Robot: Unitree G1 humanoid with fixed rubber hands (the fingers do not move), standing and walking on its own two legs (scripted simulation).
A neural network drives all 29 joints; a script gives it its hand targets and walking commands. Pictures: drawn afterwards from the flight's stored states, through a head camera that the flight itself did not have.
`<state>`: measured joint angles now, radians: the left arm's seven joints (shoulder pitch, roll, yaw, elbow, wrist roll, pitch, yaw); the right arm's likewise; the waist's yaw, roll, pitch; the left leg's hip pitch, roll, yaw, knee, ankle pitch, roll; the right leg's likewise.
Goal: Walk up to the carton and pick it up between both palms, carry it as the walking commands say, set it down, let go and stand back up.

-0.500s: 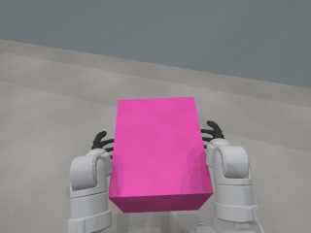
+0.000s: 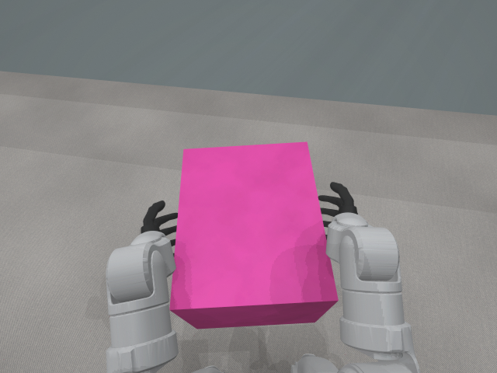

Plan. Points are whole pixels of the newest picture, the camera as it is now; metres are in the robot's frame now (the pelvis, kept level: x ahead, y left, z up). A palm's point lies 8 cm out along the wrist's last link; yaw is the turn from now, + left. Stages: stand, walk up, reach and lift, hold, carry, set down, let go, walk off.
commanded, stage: carry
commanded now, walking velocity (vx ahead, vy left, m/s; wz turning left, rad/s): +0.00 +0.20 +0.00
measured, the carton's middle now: (250, 237) +0.33 +0.00 +0.01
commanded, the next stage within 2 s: none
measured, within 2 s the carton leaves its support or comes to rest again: neither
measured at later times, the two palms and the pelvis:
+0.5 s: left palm (88, 297) +0.22 +0.23 +0.07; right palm (296, 264) +0.25 -0.06 +0.07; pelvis -0.06 +0.06 +0.00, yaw +1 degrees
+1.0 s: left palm (21, 355) +0.15 +0.29 +0.08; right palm (260, 338) +0.16 +0.00 +0.08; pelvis -0.13 +0.14 +0.01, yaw +1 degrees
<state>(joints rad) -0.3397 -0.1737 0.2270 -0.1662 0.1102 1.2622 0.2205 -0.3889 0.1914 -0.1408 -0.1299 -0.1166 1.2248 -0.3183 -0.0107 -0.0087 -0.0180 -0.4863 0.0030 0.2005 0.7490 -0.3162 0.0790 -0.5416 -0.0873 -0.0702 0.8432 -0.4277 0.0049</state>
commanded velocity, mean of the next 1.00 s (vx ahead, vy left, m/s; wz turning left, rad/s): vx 0.00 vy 0.20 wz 0.00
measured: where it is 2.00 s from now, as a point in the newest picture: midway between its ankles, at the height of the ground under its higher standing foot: outside the picture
